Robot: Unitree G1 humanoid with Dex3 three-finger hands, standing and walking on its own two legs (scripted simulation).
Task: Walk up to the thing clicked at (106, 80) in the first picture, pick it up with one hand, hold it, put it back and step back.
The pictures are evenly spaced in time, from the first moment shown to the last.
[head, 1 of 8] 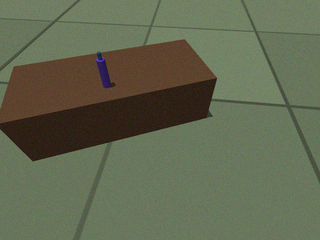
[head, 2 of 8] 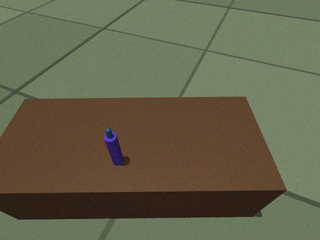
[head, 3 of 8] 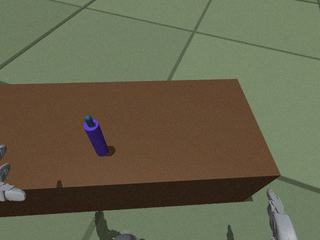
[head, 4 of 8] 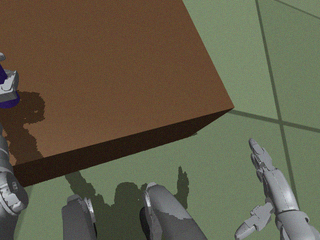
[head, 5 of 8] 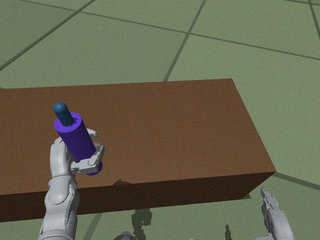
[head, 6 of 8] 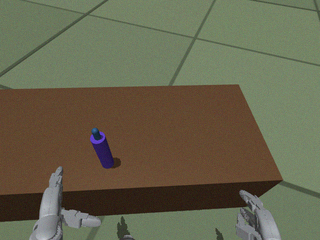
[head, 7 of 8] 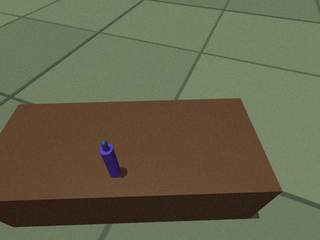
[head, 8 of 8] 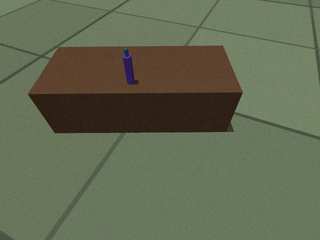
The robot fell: no
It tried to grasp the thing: yes
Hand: left
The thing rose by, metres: 0.27
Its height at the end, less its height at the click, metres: +0.00
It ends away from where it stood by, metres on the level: 0.04
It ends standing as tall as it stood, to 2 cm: yes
